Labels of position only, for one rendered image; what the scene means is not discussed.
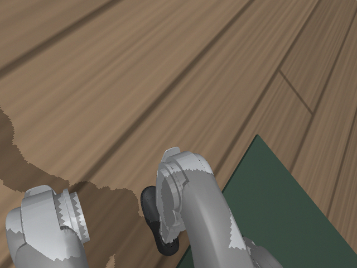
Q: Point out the right robot hand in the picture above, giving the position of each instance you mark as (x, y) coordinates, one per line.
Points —
(261, 258)

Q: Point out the right robot foot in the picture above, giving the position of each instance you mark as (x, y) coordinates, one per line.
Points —
(152, 217)

